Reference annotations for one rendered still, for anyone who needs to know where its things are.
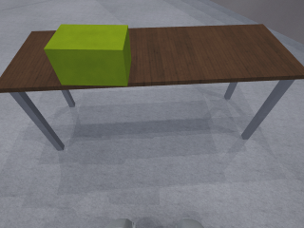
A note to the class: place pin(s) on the robot right thigh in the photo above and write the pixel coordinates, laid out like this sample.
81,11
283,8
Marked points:
188,223

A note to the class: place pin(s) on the carton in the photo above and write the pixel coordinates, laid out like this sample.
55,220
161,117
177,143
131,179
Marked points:
90,55

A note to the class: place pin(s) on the table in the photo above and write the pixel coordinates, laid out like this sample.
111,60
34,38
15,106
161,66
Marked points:
166,56

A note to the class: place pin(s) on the robot left thigh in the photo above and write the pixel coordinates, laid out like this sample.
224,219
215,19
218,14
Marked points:
121,223

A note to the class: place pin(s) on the robot thigh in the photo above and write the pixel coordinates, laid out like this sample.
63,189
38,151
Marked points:
188,223
121,223

